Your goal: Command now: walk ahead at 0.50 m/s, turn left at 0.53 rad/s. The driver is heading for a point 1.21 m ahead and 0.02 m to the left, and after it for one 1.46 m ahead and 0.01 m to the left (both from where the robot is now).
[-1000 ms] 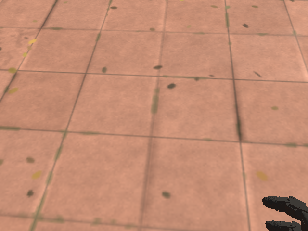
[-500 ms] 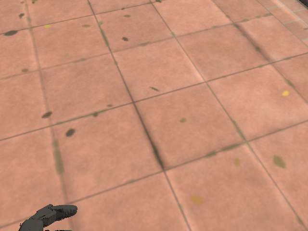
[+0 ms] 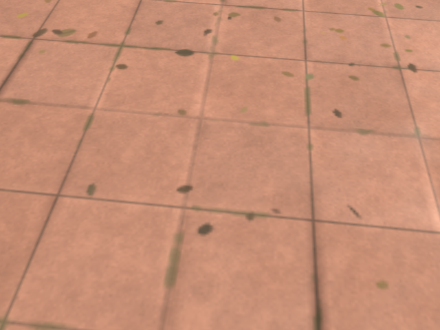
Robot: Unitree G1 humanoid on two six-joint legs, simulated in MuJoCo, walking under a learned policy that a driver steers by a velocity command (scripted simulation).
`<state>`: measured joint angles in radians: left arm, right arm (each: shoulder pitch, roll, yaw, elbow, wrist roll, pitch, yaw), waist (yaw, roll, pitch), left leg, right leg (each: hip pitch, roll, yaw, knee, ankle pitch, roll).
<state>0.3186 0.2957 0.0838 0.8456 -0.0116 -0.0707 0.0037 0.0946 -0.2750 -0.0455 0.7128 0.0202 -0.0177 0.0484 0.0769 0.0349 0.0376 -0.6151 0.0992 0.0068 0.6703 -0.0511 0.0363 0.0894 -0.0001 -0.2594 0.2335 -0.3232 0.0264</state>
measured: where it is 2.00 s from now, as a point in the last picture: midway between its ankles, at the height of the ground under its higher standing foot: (259, 161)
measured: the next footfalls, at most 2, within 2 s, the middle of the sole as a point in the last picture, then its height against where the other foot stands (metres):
left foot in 0.08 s outside the picture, level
right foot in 0.60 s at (250, 306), level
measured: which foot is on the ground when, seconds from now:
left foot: up 0.00-0.06, down 0.08-0.60, up 0.62-1.00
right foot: down 0.00-0.06, up 0.08-0.58, down 0.60-1.00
